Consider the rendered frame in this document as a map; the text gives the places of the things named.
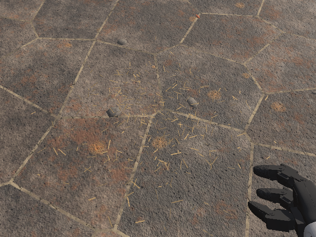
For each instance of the right robot hand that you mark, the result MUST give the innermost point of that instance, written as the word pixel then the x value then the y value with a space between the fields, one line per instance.
pixel 299 204

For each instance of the right robot forearm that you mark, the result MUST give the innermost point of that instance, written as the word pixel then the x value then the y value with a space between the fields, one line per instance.
pixel 310 230

